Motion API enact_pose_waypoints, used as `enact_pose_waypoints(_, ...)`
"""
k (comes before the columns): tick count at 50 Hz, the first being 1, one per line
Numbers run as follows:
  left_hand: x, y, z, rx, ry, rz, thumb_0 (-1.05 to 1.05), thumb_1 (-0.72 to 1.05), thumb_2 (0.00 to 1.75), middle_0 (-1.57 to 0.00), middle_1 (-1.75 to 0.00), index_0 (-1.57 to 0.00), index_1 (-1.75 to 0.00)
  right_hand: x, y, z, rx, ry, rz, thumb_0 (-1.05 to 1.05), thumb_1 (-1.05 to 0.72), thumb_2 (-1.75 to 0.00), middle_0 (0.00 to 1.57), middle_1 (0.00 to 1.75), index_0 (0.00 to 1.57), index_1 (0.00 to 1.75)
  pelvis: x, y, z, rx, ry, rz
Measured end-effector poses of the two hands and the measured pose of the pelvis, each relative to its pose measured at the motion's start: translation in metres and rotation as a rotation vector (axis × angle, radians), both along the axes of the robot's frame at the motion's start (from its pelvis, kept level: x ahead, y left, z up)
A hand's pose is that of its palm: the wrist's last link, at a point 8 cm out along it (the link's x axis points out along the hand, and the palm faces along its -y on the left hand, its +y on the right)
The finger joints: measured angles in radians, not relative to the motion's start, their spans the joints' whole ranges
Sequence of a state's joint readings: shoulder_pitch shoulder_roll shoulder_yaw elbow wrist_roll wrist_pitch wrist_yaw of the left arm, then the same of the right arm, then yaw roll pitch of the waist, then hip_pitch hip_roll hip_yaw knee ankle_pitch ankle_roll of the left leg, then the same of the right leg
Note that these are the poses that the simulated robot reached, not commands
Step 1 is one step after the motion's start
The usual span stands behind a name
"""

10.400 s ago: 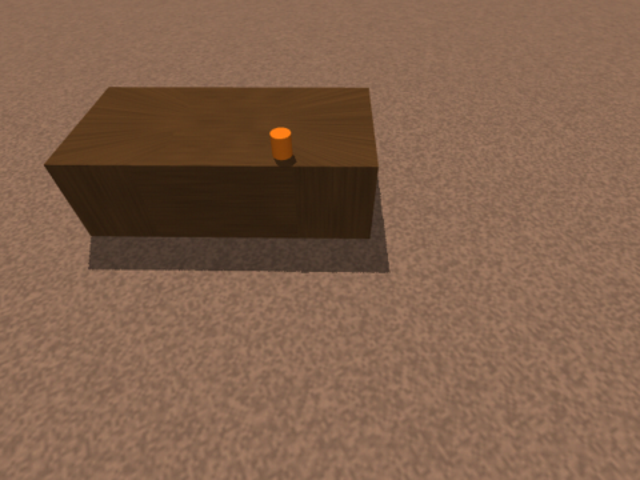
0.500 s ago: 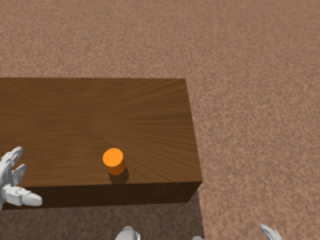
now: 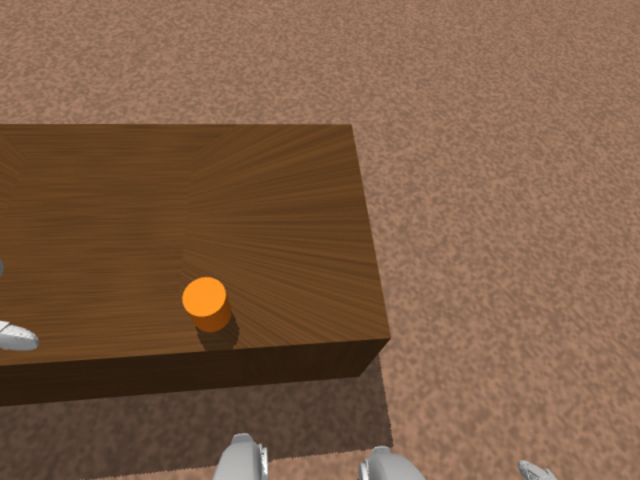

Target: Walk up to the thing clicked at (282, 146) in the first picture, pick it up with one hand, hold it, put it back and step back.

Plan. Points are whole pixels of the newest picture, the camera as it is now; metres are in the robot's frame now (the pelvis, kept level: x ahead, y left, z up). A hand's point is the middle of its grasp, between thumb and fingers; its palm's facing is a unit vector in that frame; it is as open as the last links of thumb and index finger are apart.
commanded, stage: go down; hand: left
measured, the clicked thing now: (208, 305) +0.44 +0.20 -0.27
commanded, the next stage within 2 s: none
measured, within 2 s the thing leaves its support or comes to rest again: neither
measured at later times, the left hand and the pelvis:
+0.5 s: hand out of the picture +0.37 +0.38 +0.01, palm faces +0.17 -0.98 -0.10, open 17.3 cm; pelvis +0.00 +0.01 +0.00, yaw +0 degrees
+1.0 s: hand out of the picture +0.39 +0.39 +0.01, palm faces +0.17 -0.98 -0.07, open 17.3 cm; pelvis +0.00 +0.02 -0.01, yaw -1 degrees
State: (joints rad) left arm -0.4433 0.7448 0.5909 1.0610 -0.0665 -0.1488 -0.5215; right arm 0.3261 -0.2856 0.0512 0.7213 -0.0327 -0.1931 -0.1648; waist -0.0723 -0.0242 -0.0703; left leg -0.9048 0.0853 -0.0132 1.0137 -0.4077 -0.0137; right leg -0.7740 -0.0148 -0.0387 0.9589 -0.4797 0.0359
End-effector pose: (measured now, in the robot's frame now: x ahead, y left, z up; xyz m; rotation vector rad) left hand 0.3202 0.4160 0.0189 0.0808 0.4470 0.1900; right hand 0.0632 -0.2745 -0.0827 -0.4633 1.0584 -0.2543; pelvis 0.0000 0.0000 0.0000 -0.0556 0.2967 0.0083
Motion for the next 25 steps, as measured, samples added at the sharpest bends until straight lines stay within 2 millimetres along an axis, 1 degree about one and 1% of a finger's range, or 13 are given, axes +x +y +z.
enact_pose_waypoints(7, 0.011, 0.004, 0.007, -0.007, -0.023, -0.008, -0.01, -0.48, 0.07, -0.07, -0.03, -0.04, -0.05, 0.002, 0.003, 0.004, -0.009, -0.011, -0.014, 0.01, -0.9, -0.9, 0.2, 0.3, 0.21, 0.3, 0.004, 0.004, 0.001, -0.006, 0.003, -0.003)
enact_pose_waypoints(12, 0.009, 0.005, 0.004, -0.013, -0.009, -0.011, -0.01, -0.52, 0.07, -0.07, -0.04, -0.04, -0.05, 0.007, 0.007, 0.004, -0.004, -0.025, -0.013, 0.01, -0.9, -0.9, 0.2, 0.3, 0.21, 0.3, 0.005, 0.008, 0.001, -0.009, 0.005, -0.006)
enact_pose_waypoints(18, 0.009, 0.01, 0.001, -0.014, -0.033, 0.0, -0.01, -0.52, 0.06, -0.08, -0.04, -0.04, -0.06, 0.012, 0.012, 0.002, 0.0, -0.019, 0.006, 0.01, -0.9, -0.9, 0.2, 0.3, 0.21, 0.3, 0.004, 0.01, 0.0, -0.011, 0.006, -0.001)
enact_pose_waypoints(25, 0.02, 0.016, 0.004, -0.011, -0.078, -0.007, -0.01, -0.49, 0.06, -0.08, -0.04, -0.04, -0.05, 0.016, 0.015, 0.002, -0.012, -0.011, 0.022, 0.01, -0.9, -0.9, 0.2, 0.3, 0.21, 0.3, 0.003, 0.011, -0.003, -0.017, 0.017, 0.004)
